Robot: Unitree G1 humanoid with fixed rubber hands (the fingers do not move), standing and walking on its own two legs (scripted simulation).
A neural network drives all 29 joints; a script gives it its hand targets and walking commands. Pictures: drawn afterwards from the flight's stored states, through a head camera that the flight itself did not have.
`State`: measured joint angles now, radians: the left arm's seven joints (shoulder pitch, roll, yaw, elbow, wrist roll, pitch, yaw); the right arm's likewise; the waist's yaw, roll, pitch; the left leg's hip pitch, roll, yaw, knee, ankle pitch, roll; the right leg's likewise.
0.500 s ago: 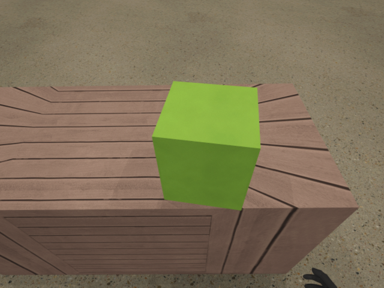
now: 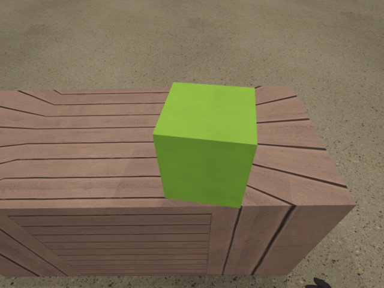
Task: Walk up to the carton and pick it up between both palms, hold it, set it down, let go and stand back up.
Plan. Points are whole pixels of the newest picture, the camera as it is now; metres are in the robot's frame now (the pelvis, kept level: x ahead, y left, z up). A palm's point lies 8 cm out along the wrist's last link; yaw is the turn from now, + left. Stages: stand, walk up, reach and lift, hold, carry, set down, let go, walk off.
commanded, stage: stand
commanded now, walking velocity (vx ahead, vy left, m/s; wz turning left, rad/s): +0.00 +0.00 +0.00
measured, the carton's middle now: (207, 145) +0.46 -0.03 +0.02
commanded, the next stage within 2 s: none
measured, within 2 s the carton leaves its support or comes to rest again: neither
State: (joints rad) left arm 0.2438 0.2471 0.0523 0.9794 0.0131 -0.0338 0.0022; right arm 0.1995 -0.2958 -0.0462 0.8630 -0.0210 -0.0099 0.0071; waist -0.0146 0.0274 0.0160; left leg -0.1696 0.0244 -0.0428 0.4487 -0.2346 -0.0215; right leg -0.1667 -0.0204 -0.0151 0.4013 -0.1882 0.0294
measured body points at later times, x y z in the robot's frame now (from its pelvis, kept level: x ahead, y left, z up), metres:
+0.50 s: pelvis +0.00 +0.00 +0.00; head -0.01 -0.01 +0.45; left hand +0.06 +0.27 -0.13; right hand +0.09 -0.28 -0.12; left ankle +0.01 +0.13 -0.74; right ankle +0.02 -0.14 -0.74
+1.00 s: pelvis +0.00 +0.00 +0.00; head -0.01 -0.01 +0.45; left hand +0.05 +0.27 -0.14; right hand +0.09 -0.28 -0.13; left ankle +0.01 +0.13 -0.74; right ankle +0.02 -0.14 -0.74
